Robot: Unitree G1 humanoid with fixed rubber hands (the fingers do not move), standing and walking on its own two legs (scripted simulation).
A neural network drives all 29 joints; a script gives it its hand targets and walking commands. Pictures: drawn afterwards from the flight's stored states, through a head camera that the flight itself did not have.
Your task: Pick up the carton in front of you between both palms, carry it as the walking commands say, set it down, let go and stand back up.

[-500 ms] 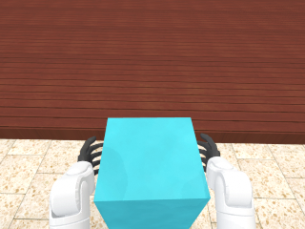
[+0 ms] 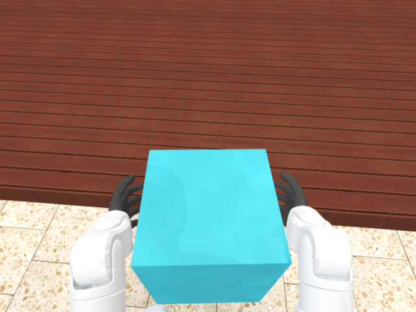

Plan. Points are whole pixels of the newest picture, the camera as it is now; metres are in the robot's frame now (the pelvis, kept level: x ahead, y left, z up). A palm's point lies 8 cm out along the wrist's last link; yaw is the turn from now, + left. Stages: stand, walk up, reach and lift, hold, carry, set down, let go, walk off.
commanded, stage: carry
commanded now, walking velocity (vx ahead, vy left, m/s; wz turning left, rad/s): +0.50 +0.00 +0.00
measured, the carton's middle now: (208, 231) +0.27 +0.01 +0.00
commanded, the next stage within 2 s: none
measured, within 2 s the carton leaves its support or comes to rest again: neither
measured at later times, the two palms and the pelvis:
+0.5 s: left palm (145, 64) +0.65 +0.16 +0.13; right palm (267, 66) +0.64 -0.14 +0.13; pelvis +0.26 +0.03 -0.02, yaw -2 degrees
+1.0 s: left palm (157, 55) +0.75 +0.15 +0.09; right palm (262, 54) +0.75 -0.15 +0.09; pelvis +0.38 +0.01 +0.00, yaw -1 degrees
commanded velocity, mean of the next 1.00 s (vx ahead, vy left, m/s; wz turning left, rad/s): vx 0.04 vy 0.00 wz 0.00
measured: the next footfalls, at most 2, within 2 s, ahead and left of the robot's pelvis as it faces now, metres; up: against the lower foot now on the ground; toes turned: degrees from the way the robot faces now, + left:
left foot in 0.24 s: +0.36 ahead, +0.10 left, +0.00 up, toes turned +9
right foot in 0.52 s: +0.35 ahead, -0.09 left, +0.01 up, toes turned -7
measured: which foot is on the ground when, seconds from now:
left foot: up 0.00-0.22, down 0.24-1.00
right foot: down 0.00-0.26, up 0.28-0.50, down 0.52-1.00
